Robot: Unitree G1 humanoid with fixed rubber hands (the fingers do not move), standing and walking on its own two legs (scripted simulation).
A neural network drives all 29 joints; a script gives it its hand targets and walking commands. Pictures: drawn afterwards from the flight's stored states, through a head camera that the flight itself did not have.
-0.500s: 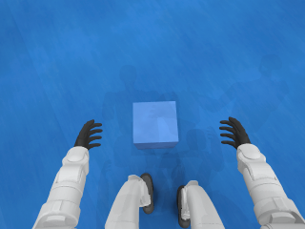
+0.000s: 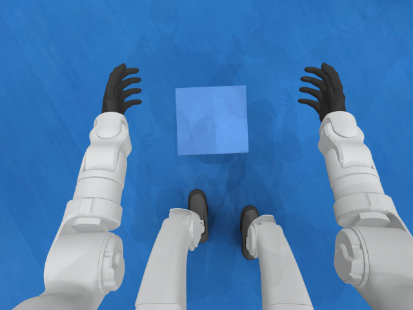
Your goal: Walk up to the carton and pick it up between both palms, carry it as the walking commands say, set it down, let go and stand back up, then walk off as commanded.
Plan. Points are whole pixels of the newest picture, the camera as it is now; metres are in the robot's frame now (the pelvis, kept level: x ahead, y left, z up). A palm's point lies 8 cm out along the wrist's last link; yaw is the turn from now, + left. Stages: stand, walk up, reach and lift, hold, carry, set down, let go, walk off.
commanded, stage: reach and lift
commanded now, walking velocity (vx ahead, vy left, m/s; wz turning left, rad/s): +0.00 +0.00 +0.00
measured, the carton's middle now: (211, 125) +0.47 +0.03 -0.55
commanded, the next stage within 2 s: none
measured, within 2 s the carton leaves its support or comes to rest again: neither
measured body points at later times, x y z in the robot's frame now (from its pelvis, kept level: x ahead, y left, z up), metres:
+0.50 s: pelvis -0.02 -0.02 -0.04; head +0.35 -0.02 +0.20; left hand +0.47 +0.21 -0.23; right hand +0.48 -0.19 -0.25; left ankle +0.09 +0.06 -0.64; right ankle +0.03 -0.14 -0.64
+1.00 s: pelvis -0.10 -0.01 -0.21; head +0.28 +0.02 +0.02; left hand +0.49 +0.21 -0.36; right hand +0.49 -0.15 -0.36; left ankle +0.08 +0.06 -0.64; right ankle +0.03 -0.14 -0.64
